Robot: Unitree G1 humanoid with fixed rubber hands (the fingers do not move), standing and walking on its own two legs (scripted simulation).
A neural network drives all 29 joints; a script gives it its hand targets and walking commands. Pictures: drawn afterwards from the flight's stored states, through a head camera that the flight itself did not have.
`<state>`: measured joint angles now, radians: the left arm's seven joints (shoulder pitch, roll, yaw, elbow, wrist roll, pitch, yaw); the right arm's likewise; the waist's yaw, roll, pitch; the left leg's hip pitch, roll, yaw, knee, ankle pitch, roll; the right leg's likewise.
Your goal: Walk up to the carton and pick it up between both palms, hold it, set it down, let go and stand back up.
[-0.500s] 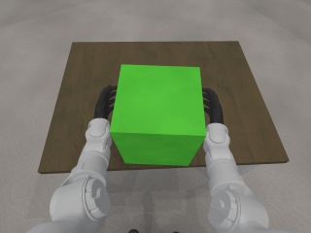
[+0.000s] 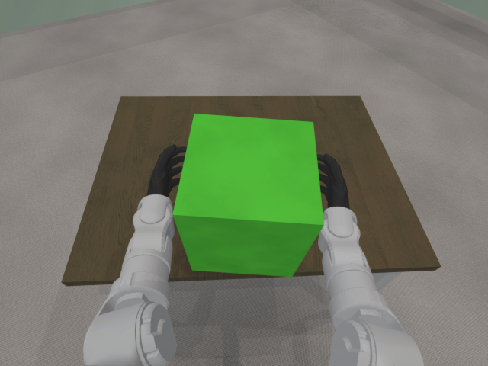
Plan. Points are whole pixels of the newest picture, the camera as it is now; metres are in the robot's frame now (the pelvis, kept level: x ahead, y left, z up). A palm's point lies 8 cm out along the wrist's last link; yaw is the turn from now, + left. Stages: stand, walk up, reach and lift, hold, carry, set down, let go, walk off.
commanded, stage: reach and lift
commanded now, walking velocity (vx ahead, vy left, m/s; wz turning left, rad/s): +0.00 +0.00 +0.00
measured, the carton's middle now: (247, 202) +0.41 -0.01 +0.00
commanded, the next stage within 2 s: hold in 1.82 s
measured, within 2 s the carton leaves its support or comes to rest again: neither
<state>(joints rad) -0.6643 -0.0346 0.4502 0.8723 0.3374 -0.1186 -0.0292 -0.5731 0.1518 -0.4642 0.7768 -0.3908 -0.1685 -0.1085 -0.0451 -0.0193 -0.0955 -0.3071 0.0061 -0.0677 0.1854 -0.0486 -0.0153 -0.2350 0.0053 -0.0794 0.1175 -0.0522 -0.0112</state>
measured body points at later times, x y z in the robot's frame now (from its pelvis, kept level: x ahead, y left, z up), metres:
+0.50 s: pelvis +0.00 +0.00 +0.00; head +0.00 +0.03 +0.45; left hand +0.39 +0.15 +0.11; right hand +0.36 -0.16 +0.09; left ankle +0.01 +0.13 -0.75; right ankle -0.01 -0.11 -0.75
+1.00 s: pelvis +0.00 +0.00 +0.00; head -0.01 +0.03 +0.45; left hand +0.37 +0.14 +0.12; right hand +0.34 -0.16 +0.11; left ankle +0.01 +0.13 -0.75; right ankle -0.01 -0.11 -0.75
